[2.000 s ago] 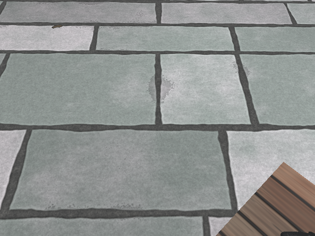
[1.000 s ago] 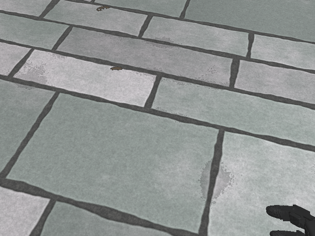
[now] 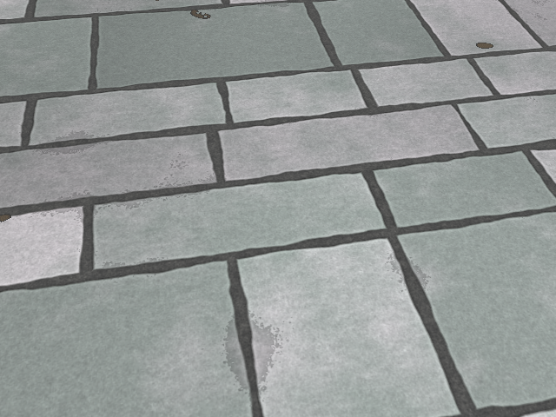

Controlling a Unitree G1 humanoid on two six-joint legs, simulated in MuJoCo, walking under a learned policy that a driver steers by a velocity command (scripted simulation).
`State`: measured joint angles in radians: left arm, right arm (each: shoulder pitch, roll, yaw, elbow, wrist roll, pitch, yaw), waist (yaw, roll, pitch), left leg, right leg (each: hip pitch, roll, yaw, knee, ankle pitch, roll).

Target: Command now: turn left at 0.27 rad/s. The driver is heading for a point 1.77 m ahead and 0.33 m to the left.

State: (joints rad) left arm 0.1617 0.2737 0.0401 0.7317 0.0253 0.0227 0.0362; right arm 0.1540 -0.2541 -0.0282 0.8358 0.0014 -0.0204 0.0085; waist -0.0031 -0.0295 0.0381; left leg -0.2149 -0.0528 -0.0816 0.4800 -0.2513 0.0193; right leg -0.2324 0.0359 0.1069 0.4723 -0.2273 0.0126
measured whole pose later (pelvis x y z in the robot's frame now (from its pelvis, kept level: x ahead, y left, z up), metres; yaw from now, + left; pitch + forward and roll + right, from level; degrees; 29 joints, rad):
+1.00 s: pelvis +0.04 +0.04 +0.00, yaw +19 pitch +1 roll +0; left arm 0.22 0.30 0.05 0.76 -0.03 -0.04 -0.01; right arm 0.24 -0.30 -0.04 0.76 0.01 -0.03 0.00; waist -0.03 0.02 -0.02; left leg -0.12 -0.04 -0.01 0.37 -0.27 0.04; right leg -0.30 -0.03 -0.03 0.56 -0.30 -0.04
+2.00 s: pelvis +0.56 +0.05 -0.01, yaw -1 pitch +2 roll +1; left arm 0.06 0.27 0.03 0.60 0.01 -0.08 -0.02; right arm 0.39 -0.31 -0.05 0.86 0.03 -0.06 0.01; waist -0.07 0.01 0.05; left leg -0.19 0.02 -0.04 0.86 -0.47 -0.01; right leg -0.46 -0.03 -0.03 0.59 -0.16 -0.03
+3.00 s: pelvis +1.12 +0.16 -0.02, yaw +27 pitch +2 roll -1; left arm 0.09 0.28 0.04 0.68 0.00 -0.12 -0.04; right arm 0.36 -0.31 -0.06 0.77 0.01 -0.03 -0.01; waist -0.05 0.02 0.01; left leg -0.13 -0.08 -0.17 0.79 -0.47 0.04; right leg -0.44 0.05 -0.01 0.53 -0.13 -0.04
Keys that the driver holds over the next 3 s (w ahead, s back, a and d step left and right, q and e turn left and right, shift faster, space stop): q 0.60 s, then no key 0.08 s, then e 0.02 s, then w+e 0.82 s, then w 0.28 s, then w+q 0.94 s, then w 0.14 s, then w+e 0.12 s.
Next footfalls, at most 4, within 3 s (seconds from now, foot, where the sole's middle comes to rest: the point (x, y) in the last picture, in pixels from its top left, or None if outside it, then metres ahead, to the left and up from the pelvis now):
0.48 left None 0.00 0.14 -0.78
1.04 right None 0.13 -0.06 -0.78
1.46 left None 0.44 0.22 -0.78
1.94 right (303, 343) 0.69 -0.06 -0.78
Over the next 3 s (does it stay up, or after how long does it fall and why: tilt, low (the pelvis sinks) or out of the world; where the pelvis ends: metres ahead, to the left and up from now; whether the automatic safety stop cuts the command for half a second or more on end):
stays up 1.12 0.16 -0.02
